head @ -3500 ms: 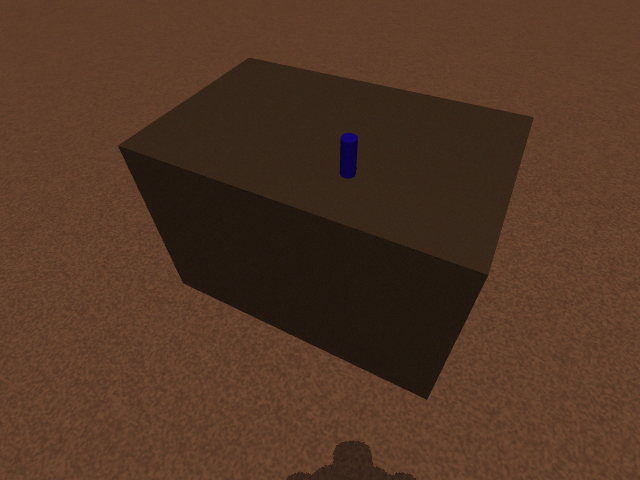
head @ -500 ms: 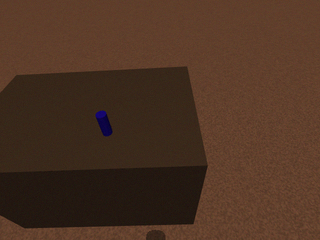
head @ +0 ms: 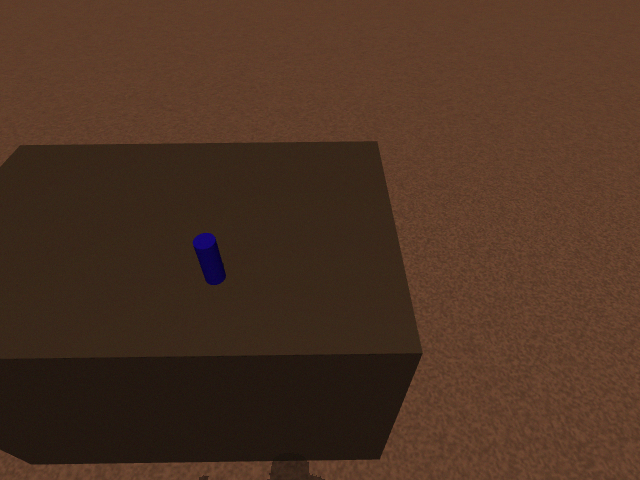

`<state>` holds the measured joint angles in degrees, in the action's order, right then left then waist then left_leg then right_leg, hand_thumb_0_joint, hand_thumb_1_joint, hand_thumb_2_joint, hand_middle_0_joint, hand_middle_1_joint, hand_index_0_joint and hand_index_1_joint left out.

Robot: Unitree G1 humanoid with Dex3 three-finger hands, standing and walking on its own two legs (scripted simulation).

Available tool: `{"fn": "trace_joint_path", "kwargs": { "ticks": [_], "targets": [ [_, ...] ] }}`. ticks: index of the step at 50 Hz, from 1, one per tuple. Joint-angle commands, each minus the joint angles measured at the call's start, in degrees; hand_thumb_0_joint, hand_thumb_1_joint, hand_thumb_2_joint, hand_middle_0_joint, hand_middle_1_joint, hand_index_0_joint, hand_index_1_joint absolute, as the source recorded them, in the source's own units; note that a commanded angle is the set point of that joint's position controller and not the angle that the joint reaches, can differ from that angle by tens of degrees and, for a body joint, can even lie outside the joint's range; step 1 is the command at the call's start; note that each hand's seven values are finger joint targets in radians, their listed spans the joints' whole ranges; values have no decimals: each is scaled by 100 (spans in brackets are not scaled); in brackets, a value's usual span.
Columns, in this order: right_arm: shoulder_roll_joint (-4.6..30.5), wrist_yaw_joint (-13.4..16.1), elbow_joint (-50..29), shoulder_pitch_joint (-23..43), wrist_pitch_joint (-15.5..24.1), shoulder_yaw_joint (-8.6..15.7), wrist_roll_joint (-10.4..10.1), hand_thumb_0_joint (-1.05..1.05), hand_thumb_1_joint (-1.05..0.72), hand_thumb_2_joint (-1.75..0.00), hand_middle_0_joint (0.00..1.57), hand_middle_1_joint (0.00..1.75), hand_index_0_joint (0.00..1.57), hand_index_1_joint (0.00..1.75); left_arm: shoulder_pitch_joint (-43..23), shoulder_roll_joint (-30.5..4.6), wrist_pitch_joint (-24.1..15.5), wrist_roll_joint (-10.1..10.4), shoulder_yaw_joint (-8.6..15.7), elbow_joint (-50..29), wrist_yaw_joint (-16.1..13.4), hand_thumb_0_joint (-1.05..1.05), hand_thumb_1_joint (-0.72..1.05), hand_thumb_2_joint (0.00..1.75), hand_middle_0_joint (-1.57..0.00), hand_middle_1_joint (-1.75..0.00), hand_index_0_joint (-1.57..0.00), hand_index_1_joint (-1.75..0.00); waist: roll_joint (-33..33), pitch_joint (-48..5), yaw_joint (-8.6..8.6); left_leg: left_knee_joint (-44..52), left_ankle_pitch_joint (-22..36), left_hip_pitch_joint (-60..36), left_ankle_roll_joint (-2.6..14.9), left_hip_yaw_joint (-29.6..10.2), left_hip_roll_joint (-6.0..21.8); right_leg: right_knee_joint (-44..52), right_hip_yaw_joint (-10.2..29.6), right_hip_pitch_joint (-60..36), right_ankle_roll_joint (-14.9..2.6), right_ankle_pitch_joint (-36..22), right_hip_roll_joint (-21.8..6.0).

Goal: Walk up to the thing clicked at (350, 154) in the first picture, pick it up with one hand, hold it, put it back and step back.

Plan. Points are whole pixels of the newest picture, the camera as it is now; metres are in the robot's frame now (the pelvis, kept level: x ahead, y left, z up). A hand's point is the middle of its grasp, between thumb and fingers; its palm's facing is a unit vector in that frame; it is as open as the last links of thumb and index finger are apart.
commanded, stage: walk up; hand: left
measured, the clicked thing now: (210, 259) +0.52 +0.23 -0.08
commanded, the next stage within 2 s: stand in 0.78 s
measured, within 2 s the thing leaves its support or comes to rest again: neither
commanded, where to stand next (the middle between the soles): +0.05 +0.00 m, yaw +2 degrees
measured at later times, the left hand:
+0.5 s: hand out of the picture +0.08 +0.24 -0.15, palm faces +0.03 -0.95 -0.33, open 7.4 cm
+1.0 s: hand out of the picture +0.09 +0.24 -0.15, palm faces +0.01 -0.94 -0.33, open 7.4 cm
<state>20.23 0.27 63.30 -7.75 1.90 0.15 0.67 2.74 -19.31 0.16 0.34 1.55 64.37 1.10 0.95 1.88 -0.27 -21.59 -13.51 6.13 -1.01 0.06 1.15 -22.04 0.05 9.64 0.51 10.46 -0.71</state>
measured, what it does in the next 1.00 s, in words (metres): stands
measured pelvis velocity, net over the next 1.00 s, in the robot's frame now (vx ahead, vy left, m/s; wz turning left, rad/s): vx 0.00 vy -0.01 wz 0.01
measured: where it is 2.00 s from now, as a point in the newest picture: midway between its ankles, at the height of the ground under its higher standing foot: outside the picture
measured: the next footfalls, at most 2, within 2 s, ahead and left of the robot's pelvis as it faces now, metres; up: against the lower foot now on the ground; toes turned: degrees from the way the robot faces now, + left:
none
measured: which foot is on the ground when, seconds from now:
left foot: down 0.00-1.00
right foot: down 0.00-1.00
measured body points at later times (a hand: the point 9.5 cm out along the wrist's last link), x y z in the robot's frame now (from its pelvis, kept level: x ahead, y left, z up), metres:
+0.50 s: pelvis +0.01 -0.01 +0.00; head +0.01 -0.01 +0.45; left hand +0.08 +0.29 -0.13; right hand +0.09 -0.30 -0.13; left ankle -0.02 +0.13 -0.74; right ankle +0.02 -0.13 -0.75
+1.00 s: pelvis +0.00 -0.01 +0.00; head +0.01 -0.01 +0.45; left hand +0.09 +0.29 -0.13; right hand +0.09 -0.31 -0.13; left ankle -0.02 +0.13 -0.74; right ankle +0.02 -0.13 -0.74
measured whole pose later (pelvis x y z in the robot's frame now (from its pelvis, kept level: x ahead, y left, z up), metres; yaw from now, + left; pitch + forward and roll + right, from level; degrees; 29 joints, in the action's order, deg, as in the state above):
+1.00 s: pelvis +0.00 -0.01 +0.00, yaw +1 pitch -2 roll +0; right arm 20.0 -0.1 64.4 -5.6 0.3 -0.2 0.4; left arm 3.7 -19.4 -0.6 -0.1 1.1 65.2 0.6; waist -0.4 3.3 -0.2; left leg -17.2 -11.3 3.7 -1.8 -0.8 1.6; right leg -18.3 -0.9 7.2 0.0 8.9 -0.3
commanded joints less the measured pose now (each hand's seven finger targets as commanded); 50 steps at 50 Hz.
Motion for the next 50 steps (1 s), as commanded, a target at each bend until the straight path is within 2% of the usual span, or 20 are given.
{"fn": "trace_joint_path", "kwargs": {
  "ticks": [1, 10, 12, 17, 23, 33, 38, 39, 41, 44, 50],
  "targets": [
    [1271, 96, -279, 262, 109, 274, 2, 0, -90, -90, 20, 30, 20, 30, -294, -1145, -121, -33, 179, -268, -95, 0, 90, 90, -20, -30, -20, -30, -243, -395, 29, 454, 1371, 236, 272, -475, 694, 198, 434, -544, -203, -1043, -582],
    [1243, 67, -256, 404, 75, 290, -4, 0, -90, -90, 20, 30, 20, 30, -398, -1163, -159, -73, 192, -194, -106, 0, 90, 90, -20, -30, -20, -30, -34, -494, -31, 463, 1328, -6, 246, -406, 646, 369, 447, -576, -166, -1117, -635],
    [1232, 64, -255, 468, 67, 284, 5, 0, -90, -90, 20, 30, 20, 30, -373, -1161, -160, -78, 187, -181, -106, 0, 90, 90, -20, -30, -20, -30, -60, -430, -15, 513, 1205, 66, 235, -405, 614, 412, 439, -585, -147, -1061, -628],
    [1210, 62, -236, 485, 59, 283, -2, 0, -90, -90, 20, 30, 20, 30, -295, -1166, -161, -85, 220, -145, -115, 0, 90, 90, -20, -30, -20, -30, -81, -488, -1, 511, 1309, -68, 220, -400, 612, 432, 396, -576, -147, -1026, -608],
    [1184, 54, -224, 533, 40, 256, 4, 0, -90, -90, 20, 30, 20, 30, -249, -1195, -154, -104, 230, -156, -114, 0, 90, 90, -20, -30, -20, -30, -81, -358, 15, 517, 1030, 7, 219, -398, 562, 508, 431, -490, -147, -899, -612],
    [1159, 64, -201, 378, 23, 247, 0, 0, -90, -90, 20, 30, 20, 30, -182, -1185, -150, -108, 289, -217, -117, 0, 90, 90, -20, -30, -20, -30, -62, -428, 14, 482, 980, 46, 212, -397, 552, 545, 441, -618, -191, -749, -613],
    [1183, 70, -213, 359, 40, 249, 10, 0, -90, -90, 20, 30, 20, 30, -167, -1201, -138, -110, 301, -244, -115, 0, 90, 90, -20, -30, -20, -30, -115, -371, 15, 502, 1055, 55, 218, -395, 571, 508, 416, -579, -197, -858, -606],
    [1179, 66, -226, 481, 13, 224, -7, 0, -90, -90, 20, 30, 20, 30, -142, -1198, -180, -60, 214, -243, -134, 0, 90, 90, -20, -30, -20, -30, -223, -287, 42, 546, 1419, 15, 188, -496, 670, 477, 469, -558, -196, -1340, -685],
    [1203, 66, -226, 392, 5, 229, -17, 0, -90, -90, 20, 30, 20, 30, -100, -1214, -204, -41, 213, -234, -144, 0, 90, 90, -20, -30, -20, -30, -185, -424, 19, 539, 1558, -18, 178, -475, 679, 445, 455, -735, -190, -1592, -703],
    [1201, 59, -225, 396, -9, 226, -24, 0, -90, -90, 20, 30, 20, 30, -101, -1251, -208, -50, 196, -227, -158, 0, 90, 90, -20, -30, -20, -30, -138, -492, 10, 582, 1545, -132, 159, -463, 678, 455, 431, -737, -180, -1511, -689],
    [1190, 36, -212, 405, -23, 198, -19, 0, -90, -90, 20, 30, 20, 30, -126, -1271, -197, -65, 142, -236, -153, 0, 90, 90, -20, -30, -20, -30, -132, -429, 5, 699, 1087, -76, 153, -471, 667, 550, 460, -646, -180, -1068, -684]
  ]
}}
